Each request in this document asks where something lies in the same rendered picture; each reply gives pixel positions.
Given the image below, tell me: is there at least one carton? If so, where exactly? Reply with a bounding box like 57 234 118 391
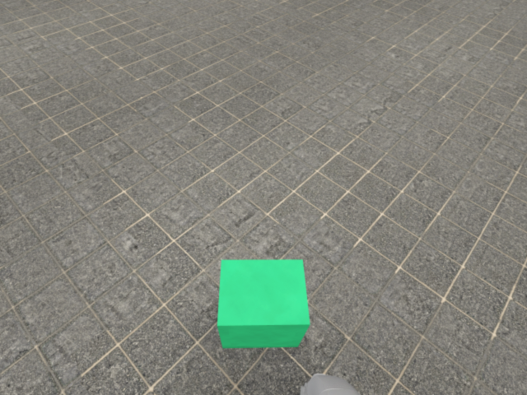
217 259 310 348

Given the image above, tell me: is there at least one right robot thigh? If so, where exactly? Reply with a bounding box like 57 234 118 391
300 375 361 395

